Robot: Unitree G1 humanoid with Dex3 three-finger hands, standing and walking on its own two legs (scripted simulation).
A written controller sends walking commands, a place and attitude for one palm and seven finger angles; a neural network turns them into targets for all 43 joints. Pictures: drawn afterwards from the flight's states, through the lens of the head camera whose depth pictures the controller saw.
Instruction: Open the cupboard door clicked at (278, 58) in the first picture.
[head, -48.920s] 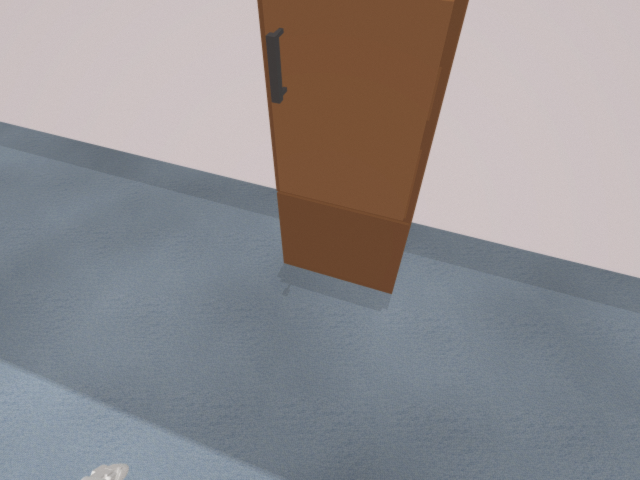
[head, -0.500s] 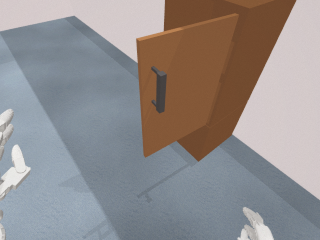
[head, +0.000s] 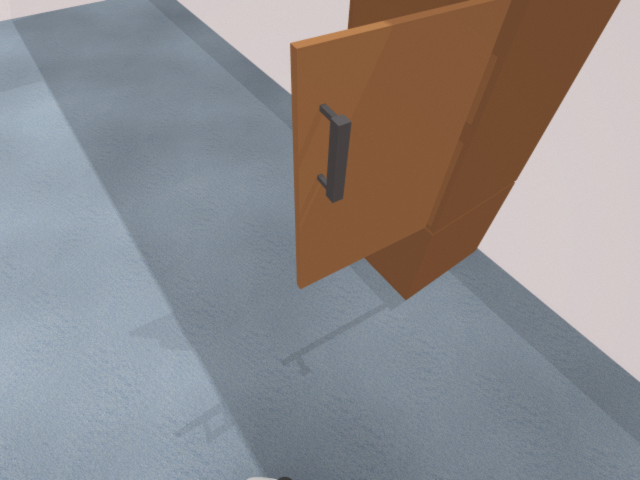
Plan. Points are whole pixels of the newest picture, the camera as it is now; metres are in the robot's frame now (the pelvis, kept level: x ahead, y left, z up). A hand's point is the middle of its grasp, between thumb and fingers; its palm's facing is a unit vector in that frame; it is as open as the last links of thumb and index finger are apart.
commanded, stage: let the arm hang, fingers relaxed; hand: left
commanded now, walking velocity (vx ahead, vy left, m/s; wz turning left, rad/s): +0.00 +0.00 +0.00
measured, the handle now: (330, 155) +0.58 +0.03 +0.07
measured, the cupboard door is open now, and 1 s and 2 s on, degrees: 85 85 85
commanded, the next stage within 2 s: look to check the result in 0.60 s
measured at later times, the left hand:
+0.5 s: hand out of the picture +0.05 +0.16 -0.17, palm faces +0.02 -0.98 -0.20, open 7.3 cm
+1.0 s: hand out of the picture +0.03 +0.15 -0.17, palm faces +0.03 -0.98 -0.21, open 7.4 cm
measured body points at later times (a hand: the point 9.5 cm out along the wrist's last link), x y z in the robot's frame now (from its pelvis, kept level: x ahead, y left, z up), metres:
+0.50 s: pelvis +0.03 -0.01 +0.00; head +0.04 -0.02 +0.45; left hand +0.05 +0.21 -0.16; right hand +0.02 -0.23 -0.17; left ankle +0.08 +0.10 -0.74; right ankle -0.02 -0.10 -0.74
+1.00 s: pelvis +0.05 -0.02 +0.00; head +0.07 -0.03 +0.45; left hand +0.03 +0.20 -0.16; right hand +0.07 -0.25 -0.16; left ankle +0.08 +0.10 -0.74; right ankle -0.02 -0.10 -0.74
